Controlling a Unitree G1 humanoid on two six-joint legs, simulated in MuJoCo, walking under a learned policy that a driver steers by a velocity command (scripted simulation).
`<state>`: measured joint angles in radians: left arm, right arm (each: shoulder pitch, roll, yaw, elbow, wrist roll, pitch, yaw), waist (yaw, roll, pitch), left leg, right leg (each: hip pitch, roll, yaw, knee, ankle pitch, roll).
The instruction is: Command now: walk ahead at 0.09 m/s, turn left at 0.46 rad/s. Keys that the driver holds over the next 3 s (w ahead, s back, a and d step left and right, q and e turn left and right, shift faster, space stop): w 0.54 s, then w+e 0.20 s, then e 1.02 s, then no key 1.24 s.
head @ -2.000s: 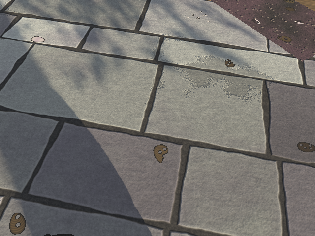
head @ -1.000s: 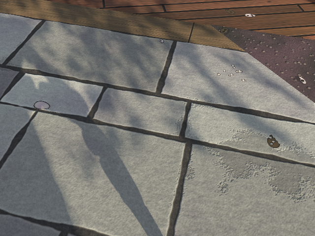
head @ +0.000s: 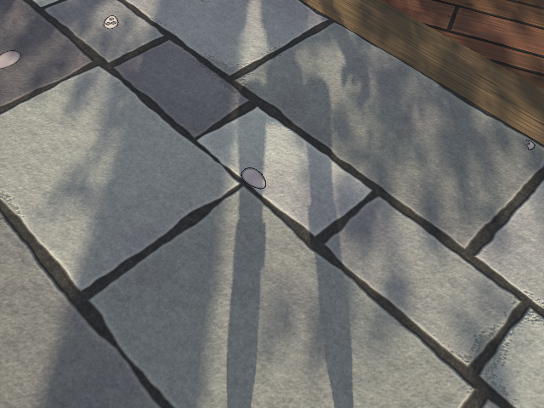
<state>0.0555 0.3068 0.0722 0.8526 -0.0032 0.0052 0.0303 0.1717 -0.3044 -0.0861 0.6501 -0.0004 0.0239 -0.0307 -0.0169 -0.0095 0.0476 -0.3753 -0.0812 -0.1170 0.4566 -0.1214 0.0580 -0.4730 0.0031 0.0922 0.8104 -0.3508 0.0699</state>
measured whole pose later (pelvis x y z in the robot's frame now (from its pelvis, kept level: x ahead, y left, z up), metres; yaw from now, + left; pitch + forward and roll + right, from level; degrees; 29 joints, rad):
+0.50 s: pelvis +0.13 +0.01 +0.00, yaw +5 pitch +3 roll +0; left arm 0.43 0.27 0.05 0.94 -0.02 -0.06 0.00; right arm 0.10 -0.27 -0.06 0.65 0.03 -0.06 0.03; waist 0.12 0.02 0.00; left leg -0.50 0.04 0.01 0.56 -0.13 0.00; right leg 0.02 -0.05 0.01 0.26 -0.33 0.03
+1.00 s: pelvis +0.35 +0.05 -0.01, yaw -6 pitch +2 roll +2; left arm 0.09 0.27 0.05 0.71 0.00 -0.04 -0.06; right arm 0.28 -0.28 -0.08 0.82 0.02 -0.05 -0.04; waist -0.05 -0.03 0.05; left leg 0.03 -0.01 0.23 0.36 -0.40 0.00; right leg -0.58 -0.03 -0.03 0.60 -0.03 -0.04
